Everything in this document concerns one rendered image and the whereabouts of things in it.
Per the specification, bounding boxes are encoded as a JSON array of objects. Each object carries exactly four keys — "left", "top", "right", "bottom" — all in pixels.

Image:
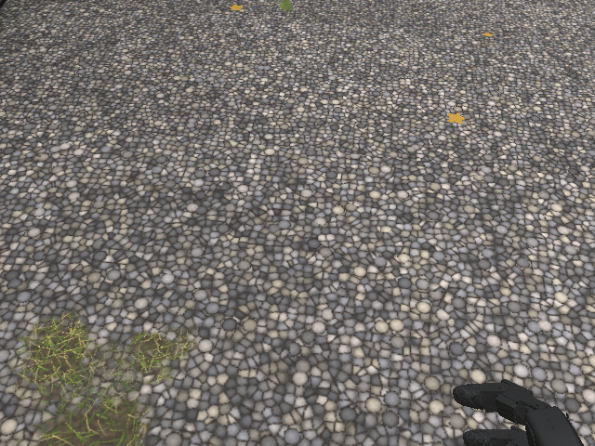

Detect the robot right hand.
[{"left": 453, "top": 379, "right": 584, "bottom": 446}]

